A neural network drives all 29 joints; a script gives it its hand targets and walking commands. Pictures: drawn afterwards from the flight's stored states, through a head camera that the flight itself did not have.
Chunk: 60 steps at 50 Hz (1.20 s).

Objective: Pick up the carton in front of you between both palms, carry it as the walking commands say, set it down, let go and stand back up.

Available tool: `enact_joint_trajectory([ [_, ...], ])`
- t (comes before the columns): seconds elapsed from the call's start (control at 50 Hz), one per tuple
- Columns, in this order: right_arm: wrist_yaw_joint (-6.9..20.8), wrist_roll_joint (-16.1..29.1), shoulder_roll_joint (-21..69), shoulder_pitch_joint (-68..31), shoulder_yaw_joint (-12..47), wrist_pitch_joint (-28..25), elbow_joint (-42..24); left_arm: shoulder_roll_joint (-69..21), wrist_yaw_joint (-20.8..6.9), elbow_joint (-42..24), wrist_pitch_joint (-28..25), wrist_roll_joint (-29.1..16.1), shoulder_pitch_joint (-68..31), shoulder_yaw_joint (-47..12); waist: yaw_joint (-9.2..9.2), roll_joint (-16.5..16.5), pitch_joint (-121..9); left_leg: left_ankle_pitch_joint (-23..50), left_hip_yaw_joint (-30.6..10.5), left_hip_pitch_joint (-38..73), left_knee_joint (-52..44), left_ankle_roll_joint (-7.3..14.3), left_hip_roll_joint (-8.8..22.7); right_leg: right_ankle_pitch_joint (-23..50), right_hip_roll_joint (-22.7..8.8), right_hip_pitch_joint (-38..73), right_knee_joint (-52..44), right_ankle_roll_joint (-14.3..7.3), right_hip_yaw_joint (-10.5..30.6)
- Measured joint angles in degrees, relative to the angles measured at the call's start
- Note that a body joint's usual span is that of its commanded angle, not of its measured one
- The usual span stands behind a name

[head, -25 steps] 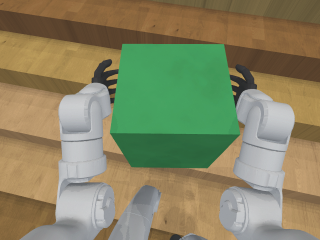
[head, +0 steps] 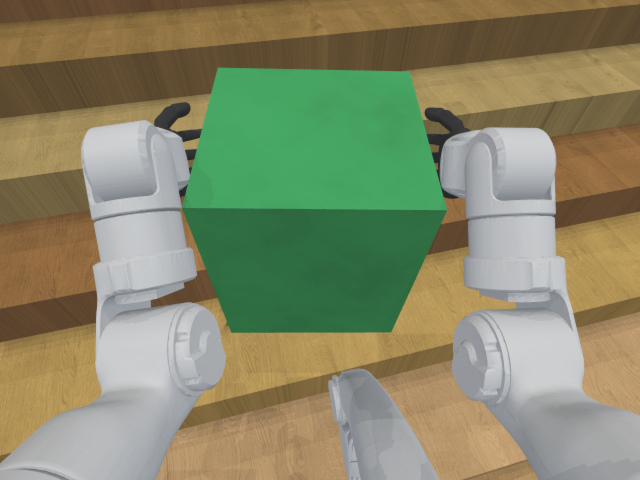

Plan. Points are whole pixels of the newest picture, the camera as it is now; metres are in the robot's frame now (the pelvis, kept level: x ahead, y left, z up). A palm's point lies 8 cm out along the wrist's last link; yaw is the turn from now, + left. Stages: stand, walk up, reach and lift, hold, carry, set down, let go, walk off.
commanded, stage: carry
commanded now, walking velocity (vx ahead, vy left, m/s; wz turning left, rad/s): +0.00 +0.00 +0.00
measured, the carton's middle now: (312, 213) +0.39 -0.06 +0.13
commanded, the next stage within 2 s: none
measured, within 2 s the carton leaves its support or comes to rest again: neither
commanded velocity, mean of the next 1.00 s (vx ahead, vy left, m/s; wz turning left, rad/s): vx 0.00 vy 0.00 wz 0.00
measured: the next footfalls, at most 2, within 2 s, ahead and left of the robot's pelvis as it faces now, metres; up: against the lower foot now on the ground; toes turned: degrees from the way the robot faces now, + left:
right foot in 0.14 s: +0.30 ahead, -0.16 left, +0.14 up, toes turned -3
left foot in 0.48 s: +0.26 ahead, +0.03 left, +0.14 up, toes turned +7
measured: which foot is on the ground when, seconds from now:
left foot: down 0.00-0.16, up 0.18-0.46, down 0.48-1.00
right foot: up 0.00-0.12, down 0.14-1.00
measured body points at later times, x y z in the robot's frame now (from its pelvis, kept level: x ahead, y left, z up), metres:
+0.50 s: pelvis +0.20 -0.07 +0.14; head +0.27 -0.06 +0.58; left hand +0.59 +0.13 +0.31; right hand +0.63 -0.17 +0.31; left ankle +0.26 +0.03 -0.55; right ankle +0.25 -0.14 -0.59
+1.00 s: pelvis +0.25 -0.07 +0.14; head +0.25 -0.07 +0.59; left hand +0.61 +0.10 +0.26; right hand +0.62 -0.20 +0.25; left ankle +0.22 +0.03 -0.59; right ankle +0.26 -0.16 -0.59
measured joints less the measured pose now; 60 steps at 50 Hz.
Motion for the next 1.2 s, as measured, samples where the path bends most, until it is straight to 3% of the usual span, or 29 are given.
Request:
enact_joint_trajectory([
  [0.06, 0.84, -1.34, 0.41, 0.23, -0.99, -0.41, 2.34, 0.09, -0.58, 2.4, -0.39, 0.13, 0.4, -0.63, 2.15, -0.68, -1.53, -1.0, -1.43, 6.19, -4.86, -1.79, 1.85, -2.57, -2.98, -5.87, -3.55, 0.75, -1.47],
  [0.1, 1.53, -2.54, 0.82, 1.29, -1.8, -0.28, 2.67, 0.08, -0.59, 3.44, -0.73, -0.21, 1.54, -2.08, 5.07, -0.27, -2.28, 0.47, -1.58, 10.53, -9.98, -2.79, 3.93, 0.01, -3.85, -3.84, -19.47, 0.38, -4.56],
  [0.14, 2.32, -3.88, 1.26, 3.32, -2.85, 0.15, 1.59, 0.07, -0.27, 4.16, -1.23, -1.4, 3.23, -4.61, 9.14, -0.18, -2.83, 2.97, -1.6, 11.86, -9.46, -2.86, 5.89, 1.98, -2.48, 3.2, -32.96, -0.18, -7.33],
  [0.18, 3.13, -4.84, 1.05, 5.17, -4.37, 0.55, -0.63, -0.66, 1.14, 3.71, -2.1, -3.32, 4.82, -7.43, 14.85, 0.87, -1.34, 7.94, -2.49, 6.81, 4.93, -3.07, 8.75, 5.07, 0.45, 12.75, -42.75, 0.24, -9.11],
  [0.22, 3.96, -5.61, 0.31, 5.22, -6.29, 0.27, -2.7, -1.28, 2.39, 2.43, -3.69, -5.23, 5.55, -9.76, 18.8, 1.85, 2.41, 5.39, -10.8, -5.23, 34.93, -4.72, 5.31, 5.76, 1.43, 16.46, -46.52, 0.28, -10.07],
  [0.26, 4.41, -6.43, 0.62, 6.06, -7.84, 0.33, -5.22, -2.09, 3.62, -0.09, -4.65, -6.92, 7.75, -11.31, 21.14, 2.52, 5.07, 5.33, -13.95, -14.78, 57.58, -3.92, 0.41, 6.74, 2.19, 20.99, -52.65, 0.11, -10.26],
  [0.3, 4.52, -7.18, 1.82, 7.05, -9.1, 0.84, -8.73, -2.6, 4.58, -3.2, -4.73, -8.27, 9.34, -11.42, 21.9, 2.09, 6.9, 5.67, -12.87, -21.9, 68.16, -2.71, -2.19, 8.75, 2.36, 25.58, -59.72, 0.56, -10.15],
  [0.34, 4.57, -7.49, 2.72, 7.4, -9.45, 0.97, -12.42, -2.87, 5.26, -6.06, -4.91, -9.0, 9.43, -11.0, 21.71, 1.2, 8.28, 4.27, -11.04, -27.4, 71.36, -1.71, -2.88, 10.92, 2.21, 29.76, -66.18, 0.66, -10.18],
  [0.38, 4.68, -7.4, 3.11, 7.16, -9.34, 0.75, -15.96, -3.05, 5.46, -8.75, -5.33, -9.21, 8.56, -10.23, 21.24, 0.24, 9.1, 0.98, -9.25, -31.08, 68.67, -1.16, -2.24, 12.38, 1.78, 33.21, -71.05, 0.71, -9.99],
  [0.42, 4.83, -7.36, 3.27, 6.68, -8.94, 0.32, -18.33, -3.24, 5.47, -10.77, -5.66, -9.12, 7.5, -9.21, 20.41, -0.53, 8.86, -2.51, -7.15, -31.28, 55.32, -1.11, -1.0, 13.19, 0.93, 35.73, -74.56, 1.11, -9.47],
  [0.48, 4.95, -7.07, 2.73, 6.01, -7.83, 0.08, -18.04, -3.43, 5.23, -10.89, -5.14, -8.26, 5.9, -7.62, 18.41, -0.64, 5.44, 0.49, -4.54, -26.44, 30.98, -0.65, -0.08, 12.87, 0.0, 37.25, -76.44, 1.83, -8.92],
  [0.5, 4.95, -7.08, 2.61, 6.1, -7.19, -0.03, -17.15, -3.15, 4.96, -10.18, -4.84, -7.94, 5.67, -7.39, 17.61, -1.09, 4.03, -0.62, -3.5, -22.8, 25.96, -0.45, -0.3, 12.37, -0.5, 37.47, -76.25, 2.03, -8.4],
  [0.54, 4.96, -7.33, 2.29, 6.09, -5.88, 0.38, -14.38, -2.57, 4.29, -8.01, -3.79, -7.21, 5.53, -6.99, 15.63, -0.86, 0.62, 7.57, -2.19, -12.47, 11.99, 0.01, -0.29, 12.11, -0.72, 37.56, -75.43, 2.15, -7.93],
  [0.58, 4.97, -7.3, 1.57, 5.72, -4.95, 0.72, -11.16, -1.64, 3.43, -4.42, -3.17, -6.34, 4.44, -7.3, 13.21, -1.5, -1.71, 3.29, -2.32, -5.73, 1.51, -0.81, -1.88, 10.72, -1.73, 37.31, -73.14, 2.67, -7.06],
  [0.62, 4.97, -7.03, 1.06, 5.92, -3.79, 0.57, -7.58, -1.04, 2.69, -1.21, -2.95, -5.61, 4.54, -7.56, 11.34, -1.8, -2.98, 2.37, -2.4, -4.15, 0.28, -0.25, -2.92, 9.08, -2.34, 37.82, -71.84, 3.32, -5.07],
  [0.66, 4.97, -6.63, 1.02, 7.09, -2.78, 0.5, -4.33, -1.09, 2.21, 1.16, -2.29, -4.62, 5.65, -7.42, 10.6, -1.72, -4.37, 2.92, -2.16, -2.97, 0.24, 0.29, -3.03, 10.14, -2.35, 39.85, -74.21, 3.69, -3.43],
  [0.74, 4.95, -6.17, 1.24, 9.74, -1.49, -0.33, 0.23, -1.44, 1.58, 5.42, -2.55, -3.32, 7.85, -7.37, 11.09, -1.09, -6.32, 0.78, -2.0, -1.43, 1.0, -0.85, -1.91, 8.83, -1.07, 43.07, -77.47, 5.75, -2.76],
  [0.82, 4.87, -6.61, 2.1, 13.31, -0.89, -2.31, 2.69, -1.97, 1.21, 8.38, -4.99, -3.02, 11.5, -8.49, 11.71, -0.79, -6.57, -0.85, -2.24, -1.06, 2.06, -1.46, -1.13, 7.92, -0.36, 43.6, -76.86, 5.59, -3.0],
  [1.06, 3.74, -5.1, 2.56, 19.49, 2.08, -4.69, -6.09, -2.13, 1.5, -0.76, -7.96, -5.82, 18.84, -12.65, 12.67, -0.47, -2.26, -0.41, -2.59, -1.41, 3.19, -2.31, 0.2, 8.96, 0.89, 43.95, -77.29, 4.41, -3.5],
  [1.2, 3.74, -5.06, 2.64, 19.87, 1.87, -5.21, -5.02, -2.65, 1.51, 0.15, -8.49, -5.44, 19.29, -12.19, 12.26, -0.27, -4.06, -0.21, -2.59, -1.13, 2.98, -2.62, 0.48, 9.19, 1.18, 44.22, -77.57, 4.11, -3.52],
])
